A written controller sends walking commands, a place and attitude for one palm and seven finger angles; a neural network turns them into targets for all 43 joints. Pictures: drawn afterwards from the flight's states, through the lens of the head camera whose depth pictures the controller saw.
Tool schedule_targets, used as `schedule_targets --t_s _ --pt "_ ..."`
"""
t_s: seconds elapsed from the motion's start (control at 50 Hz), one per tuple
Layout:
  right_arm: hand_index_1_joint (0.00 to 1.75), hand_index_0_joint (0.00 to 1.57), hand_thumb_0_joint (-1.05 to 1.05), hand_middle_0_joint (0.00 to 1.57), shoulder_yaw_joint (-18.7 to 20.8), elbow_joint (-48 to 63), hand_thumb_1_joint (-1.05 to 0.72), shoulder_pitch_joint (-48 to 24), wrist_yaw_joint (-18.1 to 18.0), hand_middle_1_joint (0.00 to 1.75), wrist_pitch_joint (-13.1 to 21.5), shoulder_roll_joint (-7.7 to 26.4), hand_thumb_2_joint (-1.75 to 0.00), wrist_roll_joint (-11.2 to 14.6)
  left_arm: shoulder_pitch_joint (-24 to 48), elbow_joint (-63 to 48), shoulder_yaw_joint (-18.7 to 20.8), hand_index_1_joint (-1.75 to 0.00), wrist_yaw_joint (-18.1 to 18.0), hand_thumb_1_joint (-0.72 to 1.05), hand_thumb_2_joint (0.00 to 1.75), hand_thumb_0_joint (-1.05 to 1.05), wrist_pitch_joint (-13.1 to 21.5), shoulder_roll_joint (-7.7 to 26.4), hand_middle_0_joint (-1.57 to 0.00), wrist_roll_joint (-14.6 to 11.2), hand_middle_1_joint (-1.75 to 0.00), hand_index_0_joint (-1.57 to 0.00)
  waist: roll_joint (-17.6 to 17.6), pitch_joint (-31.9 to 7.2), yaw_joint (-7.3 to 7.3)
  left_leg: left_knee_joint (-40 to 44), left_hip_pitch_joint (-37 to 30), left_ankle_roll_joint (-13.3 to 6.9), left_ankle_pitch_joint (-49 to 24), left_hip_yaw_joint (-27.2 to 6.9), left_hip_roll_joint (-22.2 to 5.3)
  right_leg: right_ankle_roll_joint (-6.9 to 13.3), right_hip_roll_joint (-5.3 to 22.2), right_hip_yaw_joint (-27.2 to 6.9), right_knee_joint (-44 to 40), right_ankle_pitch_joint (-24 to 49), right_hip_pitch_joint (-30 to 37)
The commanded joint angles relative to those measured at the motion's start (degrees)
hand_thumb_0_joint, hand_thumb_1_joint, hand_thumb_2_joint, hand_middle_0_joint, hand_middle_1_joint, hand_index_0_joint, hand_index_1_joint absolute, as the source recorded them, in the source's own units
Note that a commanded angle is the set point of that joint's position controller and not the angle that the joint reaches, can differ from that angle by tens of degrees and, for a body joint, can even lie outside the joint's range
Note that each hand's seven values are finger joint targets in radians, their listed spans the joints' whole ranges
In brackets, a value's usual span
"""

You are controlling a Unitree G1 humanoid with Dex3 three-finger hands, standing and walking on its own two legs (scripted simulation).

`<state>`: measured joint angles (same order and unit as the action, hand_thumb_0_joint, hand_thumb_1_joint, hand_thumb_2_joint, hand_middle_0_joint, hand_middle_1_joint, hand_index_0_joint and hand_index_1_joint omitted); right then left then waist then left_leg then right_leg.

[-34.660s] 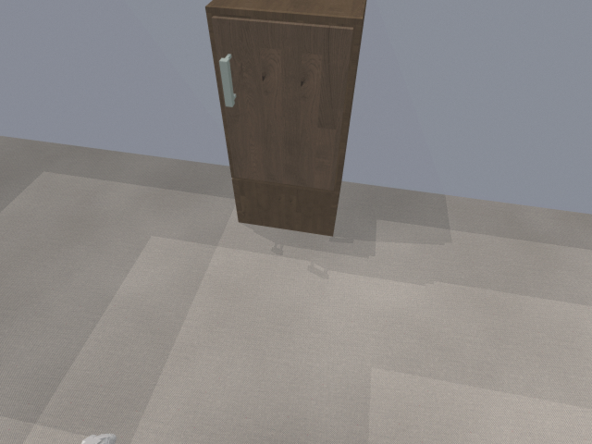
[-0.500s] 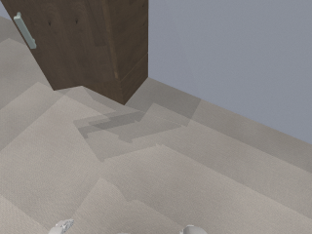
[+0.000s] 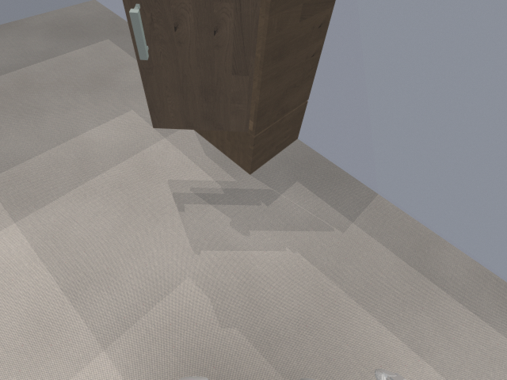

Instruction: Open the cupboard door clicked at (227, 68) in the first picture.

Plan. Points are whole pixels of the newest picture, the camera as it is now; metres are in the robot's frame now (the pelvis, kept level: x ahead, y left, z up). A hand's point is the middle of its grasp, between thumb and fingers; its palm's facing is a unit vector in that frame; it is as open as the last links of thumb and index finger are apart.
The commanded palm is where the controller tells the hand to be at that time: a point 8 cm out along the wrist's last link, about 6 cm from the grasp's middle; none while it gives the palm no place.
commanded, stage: take the last steps up to it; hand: left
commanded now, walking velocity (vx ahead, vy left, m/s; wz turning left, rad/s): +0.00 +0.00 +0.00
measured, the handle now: (140, 32) +1.03 +0.43 -0.04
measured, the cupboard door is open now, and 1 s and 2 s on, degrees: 45 45 45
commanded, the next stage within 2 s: come to a stop and stand still in 1.48 s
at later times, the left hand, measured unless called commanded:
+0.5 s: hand out of the picture +0.02 +0.18 -0.15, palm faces +0.20 -0.96 -0.18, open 7.4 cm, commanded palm none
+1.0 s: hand (121, 265) +0.32 +0.28 -0.14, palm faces +0.12 -0.97 -0.22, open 7.4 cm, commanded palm none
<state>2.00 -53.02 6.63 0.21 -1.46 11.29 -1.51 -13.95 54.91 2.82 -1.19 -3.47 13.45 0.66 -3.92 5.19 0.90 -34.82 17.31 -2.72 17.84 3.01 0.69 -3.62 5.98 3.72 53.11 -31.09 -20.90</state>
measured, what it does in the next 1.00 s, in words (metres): walks ahead: right foot, then left foot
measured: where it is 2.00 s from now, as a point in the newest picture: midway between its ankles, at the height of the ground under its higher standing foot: (210, 289)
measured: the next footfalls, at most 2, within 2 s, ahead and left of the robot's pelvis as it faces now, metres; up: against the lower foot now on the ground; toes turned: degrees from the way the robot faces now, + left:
right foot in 0.26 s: +0.05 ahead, -0.15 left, +0.00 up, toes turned -1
left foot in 0.60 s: +0.19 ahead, +0.19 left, +0.00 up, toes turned +16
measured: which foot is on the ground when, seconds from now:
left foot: down 0.00-0.26, up 0.28-0.58, down 0.60-1.00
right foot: up 0.00-0.24, down 0.26-0.60, up 0.62-1.00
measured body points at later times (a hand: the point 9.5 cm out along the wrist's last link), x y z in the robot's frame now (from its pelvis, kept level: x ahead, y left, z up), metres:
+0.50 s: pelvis +0.07 +0.01 +0.02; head +0.09 +0.01 +0.47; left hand +0.01 +0.23 -0.14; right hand +0.15 -0.23 -0.13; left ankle +0.10 +0.16 -0.68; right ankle +0.01 -0.14 -0.73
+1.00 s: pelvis +0.22 +0.08 +0.01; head +0.24 +0.06 +0.46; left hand +0.31 +0.33 -0.12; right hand +0.21 -0.14 -0.16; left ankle +0.16 +0.18 -0.73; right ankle +0.29 -0.01 -0.72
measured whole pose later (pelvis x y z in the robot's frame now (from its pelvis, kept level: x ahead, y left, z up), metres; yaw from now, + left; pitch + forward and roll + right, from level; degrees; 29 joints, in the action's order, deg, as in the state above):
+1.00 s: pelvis +0.22 +0.08 +0.01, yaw +7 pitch +0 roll +3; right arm 2.1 -62.6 20.7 -0.1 2.1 9.6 -2.0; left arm -7.4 54.6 3.0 1.2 0.9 10.3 1.4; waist -0.4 1.7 -1.4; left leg -23.5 5.7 -1.1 17.4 9.5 0.9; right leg -0.1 4.8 5.4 35.5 -14.4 -22.0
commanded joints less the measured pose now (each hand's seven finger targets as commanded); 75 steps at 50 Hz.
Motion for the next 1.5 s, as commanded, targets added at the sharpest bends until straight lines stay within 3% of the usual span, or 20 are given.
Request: schedule_targets --t_s 0.0,0.18,0.2,0.24,0.26,0.36,0.48,0.54,0.56,0.58,0.62,0.66,0.96,1.02,1.08,1.14,1.28,1.36,1.42,1.48 --pt "0.3 0.2 0.0 0.2 2.2 1.8 -0.9 3.8 -2.2 0.3 1.3 10.6 -0.9 0.0 1.9 -4.0 1.4 -0.3 0.5 0.9 0.9 0.0 1.6 3.6 -0.2 0.0 -0.3 -0.2 11.6 -7.4 -1.4 14.2 -9.6 -8.2 -34.1 -14.9 -16.1 0.1 -0.8 -3.8 7.6 3.5 -6.6" --pt "0.3 0.2 0.0 0.2 2.8 0.0 -0.9 4.3 -1.0 0.3 1.3 10.6 -0.9 0.3 -2.5 -1.9 1.5 -0.3 2.2 0.9 0.9 0.0 3.8 2.3 -0.2 0.6 -0.3 -0.2 11.0 -4.9 0.94 14.5 1.1 -5.1 7.4 -14.7 -9.5 1.7 -5.4 3.3 -22.4 9.8 12.1" --pt "0.3 0.2 0.0 0.2 2.8 0.4 -0.9 3.7 -0.8 0.3 1.4 9.0 -0.9 0.6 -5.9 -0.8 2.1 -0.3 2.0 0.9 0.9 0.0 4.3 3.8 -0.2 0.8 -0.3 -0.2 6.4 -4.1 2.81 8.4 8.6 -2.8 11.6 -11.9 -6.0 2.4 -3.1 0.6 -29.0 10.0 20.4" --pt "0.3 0.2 0.0 0.2 2.1 4.5 -0.9 -1.8 0.3 0.3 1.5 5.7 -0.9 0.5 -12.8 -0.1 3.8 -0.3 0.9 0.9 0.9 0.0 4.9 12.3 -0.2 1.2 -0.3 -0.2 -13.4 -0.2 7.41 -19.8 26.9 2.3 17.8 -3.1 1.5 12.8 23.1 -32.6 -46.6 -9.2 24.0" --pt "0.3 0.2 0.0 0.2 2.5 5.0 -0.9 -3.5 0.7 0.3 1.4 7.5 -0.9 -0.1 -11.5 -0.5 3.5 -0.3 0.6 0.9 0.9 0.0 5.3 11.8 -0.2 0.7 -0.3 -0.2 -7.8 1.7 5.8 -27.0 27.2 2.5 12.2 -7.1 -1.6 14.7 23.5 -34.0 -47.8 -12.2 18.4" --pt "0.3 0.2 0.0 0.2 2.4 1.2 -0.9 0.5 2.2 0.3 0.8 4.2 -0.9 0.1 -5.5 0.1 1.8 -0.3 0.5 0.9 0.9 0.0 7.5 5.2 -0.2 0.7 -0.3 -0.2 -7.1 1.6 0.54 -24.8 20.9 5.1 -3.3 -2.9 -5.2 8.8 13.5 -8.4 -44.3 16.0 14.3" --pt "0.3 0.2 0.0 0.2 1.1 1.9 -0.9 -2.4 3.0 0.3 2.3 0.9 -0.9 0.6 -9.9 4.3 2.2 -0.3 0.6 0.9 0.9 0.0 7.5 7.5 -0.2 1.2 -0.3 -0.2 -7.4 -0.9 2.48 -3.5 10.7 4.3 -2.5 3.9 -2.2 7.9 12.9 -0.6 -38.1 29.9 17.2" --pt "0.3 0.2 0.0 0.2 1.7 -1.0 -0.9 7.8 2.2 0.3 3.4 3.6 -0.9 0.2 -7.2 4.3 2.4 -0.3 0.9 0.9 0.9 0.0 6.8 7.3 -0.2 0.9 -0.3 -0.2 -4.6 -3.4 -2.99 6.3 -7.9 2.9 -5.3 6.9 0.4 5.7 10.0 3.3 -28.0 27.9 9.0" --pt "0.3 0.2 0.0 0.2 2.7 -3.7 -0.9 16.1 1.4 0.3 3.8 8.0 -0.9 -0.1 -7.6 3.5 1.9 -0.3 1.2 0.9 0.9 0.0 6.5 5.0 -0.2 0.7 -0.3 -0.2 4.9 -8.8 -6.22 7.3 -20.8 1.1 -3.3 1.8 -4.1 4.1 7.1 5.9 -14.2 25.4 2.7" --pt "0.3 0.2 0.0 0.2 4.6 -5.2 -0.9 24.2 0.3 0.3 4.2 14.8 -0.9 -0.9 -8.7 1.9 1.2 -0.3 1.6 0.9 0.9 0.0 6.1 0.9 -0.2 0.1 -0.3 -0.2 21.4 -14.1 -8.66 12.9 -29.9 -5.0 -1.3 -21.6 -19.8 1.3 -1.4 8.6 3.3 -0.2 -11.1" --pt "0.3 0.2 0.0 0.2 4.3 -5.6 -0.9 23.7 -1.2 0.3 3.7 15.0 -0.9 -0.5 -0.2 -1.7 0.4 -0.3 1.0 0.9 0.9 0.0 6.1 0.0 -0.2 0.3 -0.3 -0.2 16.8 -11.4 -7.9 19.8 -22.1 -9.8 2.8 -28.7 -24.8 4.0 -0.6 -1.0 22.0 -1.5 -18.9" --pt "0.3 0.2 0.0 0.2 2.5 -3.4 -0.9 15.0 -1.4 0.3 4.4 8.3 -0.9 -0.3 1.1 -0.2 0.7 -0.3 1.6 0.9 0.9 0.0 5.9 0.4 -0.2 0.5 -0.3 -0.2 14.9 -3.9 -4.41 22.6 -9.4 -8.3 3.8 -19.9 -21.0 4.2 2.6 -3.2 21.8 7.5 -17.8" --pt "0.3 0.2 0.0 0.2 1.6 -6.6 -0.9 13.0 -0.8 0.3 4.8 5.6 -0.9 -0.1 -0.4 -0.6 1.6 -0.3 2.4 0.9 0.9 0.0 5.4 1.2 -0.2 1.0 -0.3 -0.2 3.8 -2.6 1.87 14.2 -1.6 -3.9 -0.8 -2.2 -12.3 4.1 -2.5 2.0 -23.9 18.3 12.6" --pt "0.3 0.2 0.0 0.2 1.4 -3.8 -0.9 10.7 -0.2 0.3 4.4 4.6 -0.9 0.5 -14.8 3.1 3.4 -0.3 1.1 0.9 0.9 0.0 6.6 9.9 -0.2 0.3 -0.3 -0.2 -14.0 -6.0 6.62 -24.4 19.9 2.0 18.0 2.5 -1.7 16.5 20.8 -32.2 -41.5 10.0 28.4" --pt "0.3 0.2 0.0 0.2 1.6 -4.2 -0.9 6.8 0.1 0.3 3.9 2.9 -0.9 0.2 -5.4 0.8 1.8 -0.3 0.5 0.9 0.9 0.0 7.1 3.7 -0.2 0.1 -0.3 -0.2 -1.8 -1.1 1.98 -28.3 20.8 3.0 2.9 -3.7 -6.9 14.8 15.3 -19.2 -43.1 14.1 17.3" --pt "0.3 0.2 0.0 0.2 1.2 -5.8 -0.9 9.9 0.6 0.3 3.2 0.4 -0.9 0.1 -5.0 2.0 1.1 -0.3 0.8 0.9 0.9 0.0 8.4 1.8 -0.2 0.2 -0.3 -0.2 -3.5 -3.6 -0.56 -20.9 15.4 4.5 -2.0 -0.9 -6.8 12.5 10.8 -7.4 -42.3 30.1 15.5" --pt "0.3 0.2 0.0 0.2 1.1 -2.4 -0.9 2.0 1.7 0.3 3.7 -0.3 -0.9 0.4 -8.1 5.6 1.3 -0.3 1.0 0.9 0.9 0.0 8.5 4.3 -0.2 0.4 -0.3 -0.2 -3.9 -2.2 1.31 -3.3 11.8 4.3 -5.3 3.2 -4.2 11.9 10.2 -4.2 -39.7 34.8 17.9" --pt "0.3 0.2 0.0 0.2 1.3 -4.3 -0.9 7.7 1.0 0.3 4.6 2.2 -0.9 0.0 -6.8 6.6 1.3 -0.3 0.9 0.9 0.9 0.0 7.5 4.5 -0.2 0.2 -0.3 -0.2 -1.5 -2.4 -2.95 7.2 -6.0 2.6 -8.9 5.4 -1.1 9.0 7.2 -1.1 -29.5 35.3 10.1" --pt "0.3 0.2 0.0 0.2 3.5 -7.4 -0.9 24.5 -1.2 0.3 4.4 13.8 -0.9 -0.5 -5.7 2.2 -0.3 -0.3 1.2 0.9 0.9 0.0 7.1 0.1 -0.2 0.0 -0.3 -0.2 16.1 -11.6 -8.18 16.1 -24.7 -10.5 -15.3 -25.6 -25.5 4.5 -5.0 2.3 10.9 -4.2 -11.5" --pt "0.3 0.2 0.0 0.2 1.7 -4.4 -0.9 12.5 -1.6 0.3 4.7 7.4 -0.9 -0.1 -3.2 3.0 0.1 -0.3 1.2 0.9 0.9 0.0 6.2 -0.2 -0.2 0.5 -0.3 -0.2 14.0 -4.9 -3.32 22.0 -7.0 -9.0 -3.7 -19.1 -22.2 4.4 0.7 -3.5 18.6 4.9 -13.1"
